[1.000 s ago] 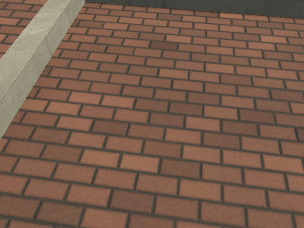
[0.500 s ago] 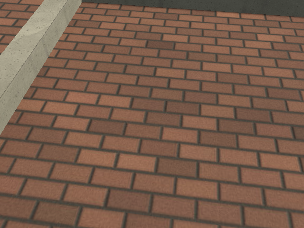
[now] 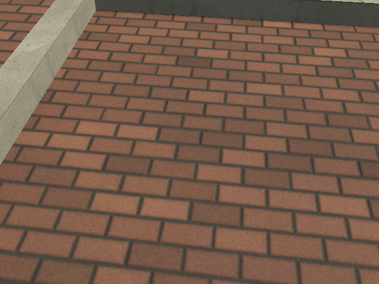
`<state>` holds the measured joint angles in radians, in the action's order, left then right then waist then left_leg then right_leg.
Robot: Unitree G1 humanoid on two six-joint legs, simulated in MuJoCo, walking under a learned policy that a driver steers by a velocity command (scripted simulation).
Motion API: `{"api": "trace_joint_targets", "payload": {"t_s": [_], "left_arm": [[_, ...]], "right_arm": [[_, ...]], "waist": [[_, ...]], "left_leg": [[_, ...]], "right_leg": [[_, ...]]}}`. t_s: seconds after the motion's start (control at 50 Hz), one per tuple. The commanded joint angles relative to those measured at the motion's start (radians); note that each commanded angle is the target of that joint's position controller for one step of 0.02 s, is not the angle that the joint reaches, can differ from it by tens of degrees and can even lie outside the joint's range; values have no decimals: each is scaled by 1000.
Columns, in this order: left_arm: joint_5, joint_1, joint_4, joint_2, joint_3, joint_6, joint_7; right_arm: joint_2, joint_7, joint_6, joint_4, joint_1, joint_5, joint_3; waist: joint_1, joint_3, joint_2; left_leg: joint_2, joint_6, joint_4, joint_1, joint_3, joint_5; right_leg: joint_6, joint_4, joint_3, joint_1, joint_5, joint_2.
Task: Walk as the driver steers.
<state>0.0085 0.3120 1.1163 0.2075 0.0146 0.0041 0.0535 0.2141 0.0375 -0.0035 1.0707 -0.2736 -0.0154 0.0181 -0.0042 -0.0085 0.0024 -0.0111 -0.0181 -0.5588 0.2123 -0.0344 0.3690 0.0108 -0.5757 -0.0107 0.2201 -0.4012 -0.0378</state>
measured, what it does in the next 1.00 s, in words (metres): walks ahead: left foot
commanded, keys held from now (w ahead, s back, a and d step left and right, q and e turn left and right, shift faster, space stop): w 1.00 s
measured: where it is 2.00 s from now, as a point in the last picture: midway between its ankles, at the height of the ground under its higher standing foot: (207, 158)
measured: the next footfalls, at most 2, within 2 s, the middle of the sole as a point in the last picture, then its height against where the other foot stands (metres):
left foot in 0.56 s outside the picture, level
right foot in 1.10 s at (236, 235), level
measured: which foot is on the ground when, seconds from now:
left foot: down 0.00-0.14, up 0.16-0.54, down 0.56-1.00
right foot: down 0.00-0.58, up 0.60-1.00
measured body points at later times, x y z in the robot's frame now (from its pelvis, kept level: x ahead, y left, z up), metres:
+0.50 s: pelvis +0.18 -0.02 +0.00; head +0.22 -0.02 +0.44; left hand +0.04 +0.22 -0.13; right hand +0.42 -0.22 -0.10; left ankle +0.36 +0.11 -0.71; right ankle -0.01 -0.13 -0.73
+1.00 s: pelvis +0.47 +0.00 +0.01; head +0.50 -0.01 +0.46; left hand +0.67 +0.23 -0.10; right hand +0.43 -0.27 -0.14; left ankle +0.37 +0.10 -0.73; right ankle +0.67 -0.16 -0.69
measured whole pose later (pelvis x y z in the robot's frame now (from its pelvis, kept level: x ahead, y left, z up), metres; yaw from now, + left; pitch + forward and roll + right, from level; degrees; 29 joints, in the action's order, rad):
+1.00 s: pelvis +0.47 +0.00 +0.01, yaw -1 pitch +2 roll +2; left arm 0.02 0.06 0.85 0.24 0.05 0.09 -0.01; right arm 0.24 0.00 0.09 1.03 -0.38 -0.02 0.05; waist 0.08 -0.01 0.03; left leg -0.07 -0.04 -0.20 -0.04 0.05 0.26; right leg -0.01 -0.58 -0.01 0.64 0.06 -0.11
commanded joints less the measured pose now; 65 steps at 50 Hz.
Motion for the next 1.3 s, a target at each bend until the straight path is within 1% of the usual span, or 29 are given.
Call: {"api": "trace_joint_targets", "payload": {"t_s": [0.02, 0.08, 0.12, 0.14, 0.16, 0.18, 0.2, 0.28, 0.38, 0.48, 0.54, 0.56, 0.58, 0.6, 0.64, 0.66, 0.7, 0.76, 0.84, 0.98, 1.04, 1.08, 1.1, 1.12, 1.14, 1.16, 1.2, 1.24, 1.3], "left_arm": [[4, 1, -54, 56, 9, 41, -9], [18, 16, -71, 35, 7, 81, -35], [21, 168, -22, 36, 13, 93, -41], [13, 298, 15, 113, 37, 96, -38], [14, 410, 32, 264, 74, 104, -53], [-8, 364, 15, 204, 54, 116, -56], [-8, 300, -10, 149, 41, 123, -57], [-6, 263, -34, 62, 11, 99, -61], [-14, 243, -74, 125, 17, 80, -27], [10, 257, -65, 160, 42, 84, -24], [-7, 213, -82, 176, 53, 63, -26], [-14, 193, -102, 169, 47, 60, -29], [-18, 294, -122, 46, 15, 73, -41], [3, 295, -111, 12, 3, 104, -49], [48, 108, -173, 128, 36, 135, -50], [40, 71, -179, 126, 43, 134, -40], [20, 109, -170, 96, 54, 105, -30], [10, 66, -198, 84, 59, 80, -25], [-3, -124, -266, 95, 63, 87, -32], [13, -357, -340, 83, 43, 100, -73], [16, -339, -355, 118, 52, 108, -87], [14, -133, -300, 181, 86, 111, -84], [5, 64, -252, 251, 110, 109, -76], [-10, 176, -222, 349, 134, 102, -76], [-7, 174, -225, 264, 107, 102, -80], [-1, 81, -238, 210, 88, 105, -79], [-10, -70, -270, 155, 69, 105, -81], [-19, -100, -262, 118, 59, 111, -88], [-14, -50, -232, 151, 67, 118, -78]], "right_arm": [[166, -4, 32, -21, -89, -13, 39], [184, -11, 51, -37, -70, -17, 49], [156, -16, 53, -91, 78, -25, 40], [95, -20, 62, -120, 135, -20, 25], [58, -16, 85, -169, 153, -16, 17], [100, -17, 103, -170, 156, -24, 27], [99, -28, 114, -156, 118, -32, 28], [101, -55, 129, -155, 154, -14, 44], [17, -74, 111, -237, 357, -11, 10], [92, -84, 109, -287, 417, -19, 22], [180, -76, 109, -217, 147, -21, 73], [220, -66, 102, -171, -21, -21, 93], [312, -58, 94, -143, -170, 10, 115], [263, -64, 92, -133, -159, 9, 95], [156, -70, 106, -163, 46, -2, 62], [128, -77, 114, -170, 113, 8, 53], [89, -83, 123, -160, 149, 21, 42], [121, -70, 130, -125, 95, 16, 45], [161, -39, 121, -106, 13, 15, 51], [189, -27, 97, -61, -136, -7, 58], [206, -23, 79, -56, -135, -7, 68], [201, -25, 66, -69, -95, -1, 65], [165, -26, 65, -91, -96, 12, 48], [40, -35, 85, -103, -216, 15, 12], [87, -41, 112, -87, -198, -1, 19], [169, -46, 129, -114, -107, -29, 41], [164, -36, 132, -134, -5, -19, 47], [126, -31, 103, -124, -32, -7, 52], [100, -26, 79, -135, -7, 1, 53]], "waist": [[33, -156, -126], [1, -151, -183], [-99, -167, -130], [-140, -132, 47], [-154, -87, 328], [-115, -102, 219], [-74, -135, 140], [-53, -106, 99], [-70, -139, 88], [-31, -146, 113], [121, 59, 144], [196, 157, 127], [159, 332, -113], [143, 415, -232], [85, 107, -108], [45, 44, -34], [-20, 21, -67], [-35, -33, -70], [8, -66, -43], [83, -91, -41], [47, -65, -62], [-69, 63, -72], [-139, 212, -18], [-97, 353, 233], [-110, 401, 235], [-93, 246, 178], [-39, 87, 52], [12, 51, 77], [26, 13, 61]], "left_leg": [[156, -136, 271, 65, -244, 464], [274, -206, 353, 128, -425, 461], [171, -132, 235, 292, -251, 309], [56, -58, -42, 419, -69, 139], [-45, -8, -355, 564, 68, 130], [-1, -22, -548, 641, -29, 173], [40, -43, -640, 692, -50, 95], [114, -52, -543, 666, 22, -124], [57, 1, -161, 459, 107, -316], [35, -49, 11, 351, 86, -361], [-42, -113, 6, -1, 124, -315], [27, -151, -9, -270, 46, -300], [306, -301, 48, -642, -410, -76], [414, -356, 269, -654, -771, 33], [337, -261, 318, -325, -487, -35], [297, -235, 347, -167, -366, -150], [230, -211, 399, -9, -221, -226], [214, -236, 462, 67, -145, -265], [202, -222, 479, -1, -94, -320], [235, -185, 418, -184, -47, -342], [278, -160, 332, -280, -59, -472], [219, -121, 82, -254, -2, -781], [162, -86, -194, -89, 43, -661], [-21, -10, -592, 329, 83, -190], [-34, -21, -738, 457, -73, 190], [28, -41, -793, 543, -80, 139], [120, -45, -689, 487, -37, -25], [158, -39, -602, 380, -38, -97], [166, -15, -505, 411, -22, -171]], "right_leg": [[-40, -43, 71, 212, -148, 49], [-85, -140, 51, 148, -62, 31], [-120, 120, 28, -115, -14, 30], [-149, 233, -185, -272, -49, -94], [-267, 397, -599, -370, -97, -319], [-299, 412, -706, -358, -64, -372], [-273, 389, -600, -363, 23, -344], [-172, 404, -233, -367, 417, -203], [-175, 479, -77, -160, 452, -139], [-162, 458, -54, -249, 592, -208], [-113, 110, 5, -288, 1079, -185], [-84, -123, 16, -119, 963, -149], [-24, -541, 38, 253, 463, 12], [-25, -771, -101, 384, -133, 101], [-67, -823, -96, 485, -14, -20], [-70, -754, -77, 436, 63, -65], [-70, -662, -79, 314, 121, -112], [-48, -557, -55, 341, 169, -130], [-15, -289, -38, 461, 393, -129], [-25, 20, 6, 437, 469, -60], [-65, 66, 13, 383, 354, -37], [-111, 95, 66, 87, 331, 27], [-168, 59, -46, -222, 343, -76], [-327, 143, -520, -600, 158, -323], [-342, 275, -741, -630, 92, -363], [-287, 280, -589, -510, 103, -331], [-241, 332, -343, -221, 284, -252], [-223, 394, -230, -88, 352, -196], [-246, 443, -155, -52, 438, -184]]}}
